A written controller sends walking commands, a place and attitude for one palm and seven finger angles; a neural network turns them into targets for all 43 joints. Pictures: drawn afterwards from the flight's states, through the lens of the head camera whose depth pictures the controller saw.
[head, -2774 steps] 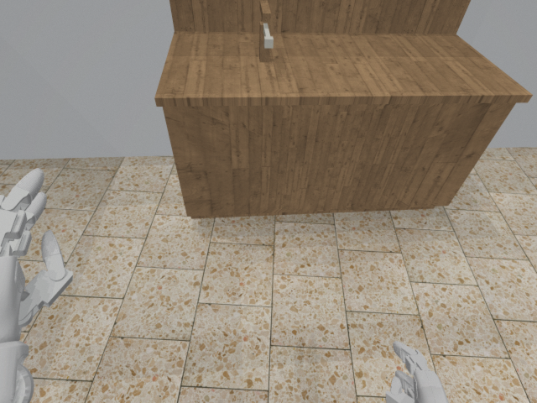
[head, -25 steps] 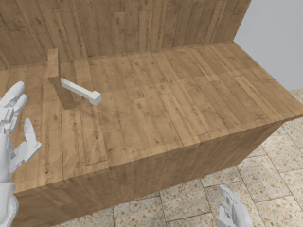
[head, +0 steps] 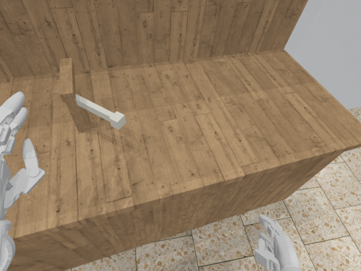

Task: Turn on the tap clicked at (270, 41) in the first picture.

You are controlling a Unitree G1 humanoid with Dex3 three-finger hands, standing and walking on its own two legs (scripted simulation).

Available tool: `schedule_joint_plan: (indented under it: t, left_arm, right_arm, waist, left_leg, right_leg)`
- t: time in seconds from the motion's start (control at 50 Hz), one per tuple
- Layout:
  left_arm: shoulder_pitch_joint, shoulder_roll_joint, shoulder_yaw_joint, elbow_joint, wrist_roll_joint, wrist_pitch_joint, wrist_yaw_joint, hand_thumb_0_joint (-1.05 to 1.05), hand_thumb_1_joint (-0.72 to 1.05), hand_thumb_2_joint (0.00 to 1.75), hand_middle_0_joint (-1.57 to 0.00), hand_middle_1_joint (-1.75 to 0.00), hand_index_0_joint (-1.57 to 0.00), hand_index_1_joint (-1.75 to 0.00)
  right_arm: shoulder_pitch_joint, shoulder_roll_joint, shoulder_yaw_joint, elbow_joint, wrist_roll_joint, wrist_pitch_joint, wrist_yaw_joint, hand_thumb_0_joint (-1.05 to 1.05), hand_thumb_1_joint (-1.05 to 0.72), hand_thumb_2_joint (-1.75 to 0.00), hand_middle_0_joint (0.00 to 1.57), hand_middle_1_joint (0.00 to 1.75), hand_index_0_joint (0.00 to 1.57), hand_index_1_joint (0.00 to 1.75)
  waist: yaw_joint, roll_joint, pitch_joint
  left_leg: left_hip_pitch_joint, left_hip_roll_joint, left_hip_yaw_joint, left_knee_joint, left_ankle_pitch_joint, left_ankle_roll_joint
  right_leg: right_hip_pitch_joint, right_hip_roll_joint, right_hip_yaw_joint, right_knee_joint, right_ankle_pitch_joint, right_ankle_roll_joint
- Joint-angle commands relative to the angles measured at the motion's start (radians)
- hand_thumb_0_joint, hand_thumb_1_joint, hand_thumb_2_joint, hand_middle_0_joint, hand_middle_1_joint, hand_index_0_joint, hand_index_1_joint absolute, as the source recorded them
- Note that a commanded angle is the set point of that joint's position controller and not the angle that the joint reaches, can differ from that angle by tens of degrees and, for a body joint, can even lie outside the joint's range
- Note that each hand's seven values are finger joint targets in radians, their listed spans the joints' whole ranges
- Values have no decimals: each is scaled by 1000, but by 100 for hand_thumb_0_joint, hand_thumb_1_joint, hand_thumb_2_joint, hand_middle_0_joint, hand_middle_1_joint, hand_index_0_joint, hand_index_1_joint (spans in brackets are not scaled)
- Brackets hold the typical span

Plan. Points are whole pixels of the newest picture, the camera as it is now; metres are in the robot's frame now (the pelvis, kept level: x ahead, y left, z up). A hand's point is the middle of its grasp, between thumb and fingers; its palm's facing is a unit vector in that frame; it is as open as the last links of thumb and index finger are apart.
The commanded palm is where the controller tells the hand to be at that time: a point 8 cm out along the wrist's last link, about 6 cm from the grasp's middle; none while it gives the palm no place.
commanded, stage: look again from close up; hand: left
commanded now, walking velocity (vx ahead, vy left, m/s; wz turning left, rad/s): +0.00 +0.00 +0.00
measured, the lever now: (117, 120) +0.42 +0.20 +0.06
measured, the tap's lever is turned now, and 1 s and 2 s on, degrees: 44 44 44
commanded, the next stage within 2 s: turn the palm inward beside the body in 0.32 s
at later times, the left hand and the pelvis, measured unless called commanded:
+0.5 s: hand (24, 153) +0.22 +0.26 +0.20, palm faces +0.43 -0.77 -0.48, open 7.4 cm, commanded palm +0.15 +0.28 +0.17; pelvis -0.02 -0.02 +0.00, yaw +3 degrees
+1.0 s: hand (57, 189) +0.20 +0.22 +0.15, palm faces +0.53 -0.79 -0.32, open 7.4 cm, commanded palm +0.14 +0.25 +0.16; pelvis -0.02 -0.07 -0.02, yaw +4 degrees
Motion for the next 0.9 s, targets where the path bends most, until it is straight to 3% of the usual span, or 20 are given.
schedule_joint_plan:
  t: [0.0, 0.18, 0.3, 0.38, 0.4, 0.42, 0.44, 0.46, 0.48, 0.5, 0.54, 0.58, 0.6, 0.68, 0.7, 0.72, 0.76, 0.8, 0.82, 0.88]
  left_arm:
    - [-60, 146, 102, -191, -4, -53, 20, 0, 90, 90, -20, -30, -20, -30]
    - [-92, 138, 78, -173, 3, -48, 21, 0, 90, 90, -20, -30, -20, -30]
    - [-80, 168, 109, -211, 2, -55, 26, 0, 90, 90, -20, -30, -20, -30]
    - [-45, 140, 91, -155, -2, -50, 23, 0, 90, 90, -20, -30, -20, -30]
    - [-996, 954, 305, -556, 30, -195, 35, 0, 90, 90, -20, -30, -20, -30]
    - [-668, 542, 391, 47, 124, 20, 10, 0, 90, 90, -20, -30, -20, -30]
    - [-439, 299, 144, 165, 5, 71, -29, 0, 90, 90, -20, -30, -20, -30]
    - [-376, 293, 216, 74, -46, 100, -54, 0, 90, 90, -20, -30, -20, -30]
    - [-329, 173, 148, 93, -147, 162, -112, 0, 90, 90, -20, -30, -20, -30]
    - [-242, 105, 133, 189, -219, 222, -155, 0, 90, 90, -20, -30, -20, -30]
    - [-188, 88, 57, 169, -226, 287, -211, 0, 90, 90, -20, -30, -20, -30]
    - [-177, 98, 6, 112, -154, 293, -207, 0, 90, 90, -20, -30, -20, -30]
    - [-169, 106, 4, 40, -120, 278, -179, 0, 90, 90, -20, -30, -20, -30]
    - [-303, 243, 149, -137, -52, 63, -16, 0, 90, 90, -20, -30, -20, -30]
    - [-361, 334, 224, -236, -50, 6, 29, 0, 90, 90, -20, -30, -20, -30]
    - [-331, 302, 217, -204, -39, -35, 65, 0, 90, 90, -20, -30, -20, -30]
    - [-282, 241, 184, -156, -45, -89, 103, 0, 90, 90, -20, -30, -20, -30]
    - [-341, 265, 180, -95, -26, -76, 117, 0, 90, 90, -20, -30, -20, -30]
    - [-332, 218, 130, -31, -40, -44, 105, 0, 90, 90, -20, -30, -20, -30]
    - [-317, 212, 62, 92, -77, 113, 35, 0, 90, 90, -20, -30, -20, -30]
  right_arm:
    - [-71, -136, -58, -143, 12, -55, -16, 0, -90, -90, 20, 30, 20, 30]
    - [-57, -141, -59, -147, 6, -53, -21, 0, -90, -90, 20, 30, 20, 30]
    - [-71, -138, -55, -141, 10, -63, -20, 0, -90, -90, 20, 30, 20, 30]
    - [-52, -141, -59, -141, 6, -61, -20, 0, -90, -90, 20, 30, 20, 30]
    - [151, -220, 186, -300, 64, -27, -98, 0, -90, -90, 20, 30, 20, 30]
    - [-18, -169, -61, -106, -69, -27, -84, 0, -90, -90, 20, 30, 20, 30]
    - [1, -210, -51, -113, -65, -43, -13, 0, -90, -90, 20, 30, 20, 30]
    - [25, -263, -80, -81, -43, -35, 4, 0, -90, -90, 20, 30, 20, 30]
    - [-5, -241, -73, -96, -22, -44, -10, 0, -90, -90, 20, 30, 20, 30]
    - [-41, -236, -59, -85, 16, -51, -8, 0, -90, -90, 20, 30, 20, 30]
    - [-83, -256, -51, -88, 30, -54, 3, 0, -90, -90, 20, 30, 20, 30]
    - [-132, -239, -40, -127, 42, -47, 11, 0, -90, -90, 20, 30, 20, 30]
    - [-174, -218, -24, -156, 56, -49, 19, 0, -90, -90, 20, 30, 20, 30]
    - [-168, -196, -47, -154, -10, -53, 3, 0, -90, -90, 20, 30, 20, 30]
    - [-175, -185, -37, -149, -8, -61, 1, 0, -90, -90, 20, 30, 20, 30]
    - [-150, -162, -44, -139, -24, -68, -4, 0, -90, -90, 20, 30, 20, 30]
    - [-127, -151, -41, -99, -15, -77, -4, 0, -90, -90, 20, 30, 20, 30]
    - [-122, -155, -31, -79, -6, -79, -6, 0, -90, -90, 20, 30, 20, 30]
    - [-131, -163, -33, -75, -6, -78, -10, 0, -90, -90, 20, 30, 20, 30]
    - [-149, -189, -38, -66, 14, -55, -40, 0, -90, -90, 20, 30, 20, 30]
  waist:
    - [-17, 128, -196]
    - [-13, 103, -170]
    - [-15, 130, -190]
    - [-13, 87, -175]
    - [-117, 483, -118]
    - [79, 326, -377]
    - [3, 215, -220]
    - [18, 184, -369]
    - [44, 197, -374]
    - [38, 178, -327]
    - [43, 30, -227]
    - [28, -37, -156]
    - [32, -5, -131]
    - [28, -7, -243]
    - [40, 63, -269]
    - [51, 103, -315]
    - [38, 171, -282]
    - [10, 222, -223]
    - [2, 210, -212]
    - [-5, 151, -173]
  left_leg:
    - [-138, 103, -68, -121, 322, -88]
    - [-195, 104, -76, -155, 148, -55]
    - [-183, 98, -78, -144, 173, -54]
    - [-183, 98, -75, -141, 126, -45]
    - [-430, 89, -142, -81, 156, -10]
    - [-105, 51, -48, 10, 433, -71]
    - [-150, 36, -47, -31, 637, -142]
    - [9, 59, -26, 12, 730, -151]
    - [43, 46, -29, 13, 682, -153]
    - [45, 52, -31, -11, 610, -162]
    - [-79, 38, -35, -17, 397, -103]
    - [-166, 29, -36, -39, 195, -55]
    - [-174, 27, -25, -47, 105, -43]
    - [-247, 13, -42, 3, -63, -26]
    - [-241, 11, -29, 15, -97, -29]
    - [-263, 6, -14, 35, -74, -32]
    - [-284, 6, -5, 72, -107, -34]
    - [-302, 4, -2, 98, -155, -28]
    - [-330, 2, -3, 111, -157, -27]
    - [-382, 10, -1, 160, -140, -28]
  right_leg:
    - [252, -37, 56, 33, 253, -27]
    - [255, -44, 75, 0, 138, -21]
    - [265, -43, 78, 2, 169, -25]
    - [237, -53, 97, -27, 114, -25]
    - [216, 40, 60, 163, -131, 36]
    - [202, -15, 34, 148, -26, -64]
    - [99, 31, -50, 66, 85, -73]
    - [71, 57, -36, 100, 183, -63]
    - [47, 39, -25, 89, 162, -55]
    - [23, 45, -28, 89, 106, -57]
    - [11, 31, -58, 87, 123, -42]
    - [-22, 33, -55, 104, 6, -32]
    - [-44, 43, -39, 112, -64, -37]
    - [-65, 30, 3, 157, -246, -24]
    - [-62, 31, 26, 157, -283, -26]
    - [-39, 16, 34, 155, -295, -33]
    - [-80, 16, 47, 150, -315, -32]
    - [-113, 1, 68, 115, -348, -32]
    - [-102, -17, 87, 95, -367, -30]
    - [-35, -75, 197, 10, -479, -19]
